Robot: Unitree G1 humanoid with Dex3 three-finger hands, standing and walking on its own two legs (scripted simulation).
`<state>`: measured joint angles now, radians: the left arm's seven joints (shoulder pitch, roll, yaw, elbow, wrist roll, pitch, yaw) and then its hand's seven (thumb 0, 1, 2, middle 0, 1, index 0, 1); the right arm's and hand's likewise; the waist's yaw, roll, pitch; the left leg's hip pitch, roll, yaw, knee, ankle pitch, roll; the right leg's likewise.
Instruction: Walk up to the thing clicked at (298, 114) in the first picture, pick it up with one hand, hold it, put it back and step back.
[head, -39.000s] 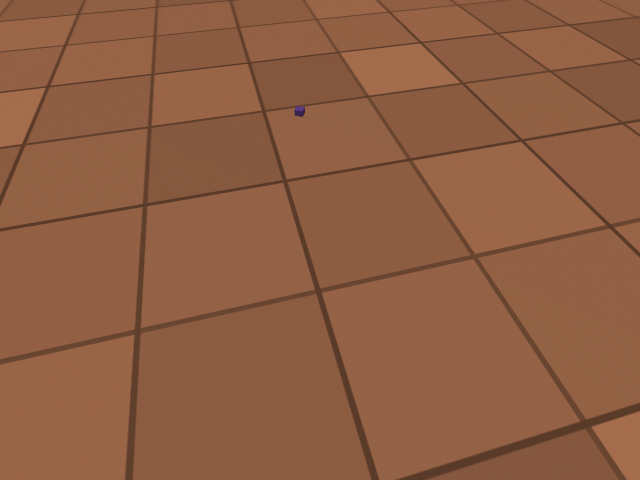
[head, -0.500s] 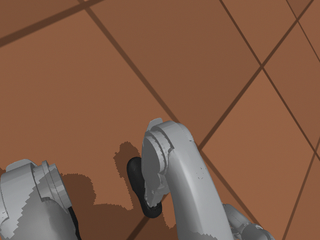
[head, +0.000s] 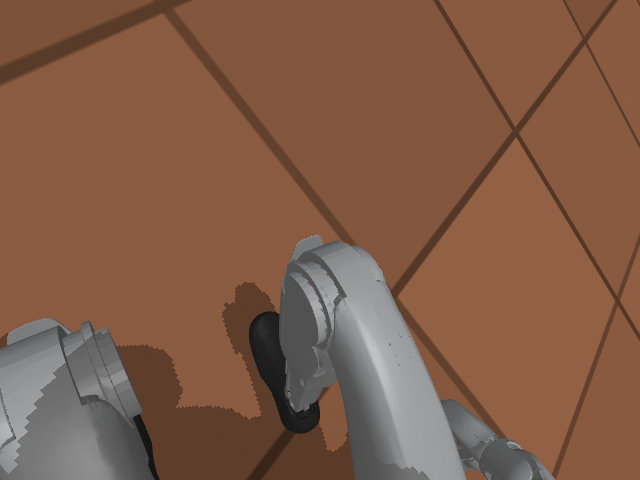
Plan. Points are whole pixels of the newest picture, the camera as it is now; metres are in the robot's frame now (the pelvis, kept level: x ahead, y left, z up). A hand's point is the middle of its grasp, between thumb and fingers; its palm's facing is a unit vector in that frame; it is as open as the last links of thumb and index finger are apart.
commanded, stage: open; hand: left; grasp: from above
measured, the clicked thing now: out of the picture +0.45 +0.34 -0.28
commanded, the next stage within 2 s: withdraw in 0.54 s
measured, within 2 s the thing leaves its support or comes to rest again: neither
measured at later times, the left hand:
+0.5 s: hand out of the picture +0.43 +0.33 -0.24, palm faces -0.45 -0.12 -0.88, open 12.3 cm
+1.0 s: hand out of the picture +0.47 +0.37 -0.15, palm faces -0.20 -0.07 -0.98, open 13.0 cm
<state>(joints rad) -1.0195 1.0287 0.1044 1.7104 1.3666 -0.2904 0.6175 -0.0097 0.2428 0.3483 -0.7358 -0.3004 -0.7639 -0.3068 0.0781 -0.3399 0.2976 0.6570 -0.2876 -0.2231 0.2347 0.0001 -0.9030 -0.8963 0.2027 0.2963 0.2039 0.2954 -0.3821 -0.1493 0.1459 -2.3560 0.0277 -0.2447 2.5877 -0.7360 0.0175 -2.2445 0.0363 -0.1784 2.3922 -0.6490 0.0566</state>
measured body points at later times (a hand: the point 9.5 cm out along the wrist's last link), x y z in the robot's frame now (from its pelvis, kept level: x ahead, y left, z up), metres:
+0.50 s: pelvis +0.00 +0.00 +0.00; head +0.26 +0.13 +0.34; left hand +0.45 +0.34 -0.19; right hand +0.07 -0.25 -0.06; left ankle +0.06 +0.12 -0.26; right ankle +0.12 -0.12 -0.26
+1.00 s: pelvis +0.01 +0.00 +0.01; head +0.24 +0.12 +0.38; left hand +0.48 +0.37 -0.09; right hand +0.08 -0.26 -0.06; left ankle +0.06 +0.12 -0.26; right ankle +0.12 -0.12 -0.26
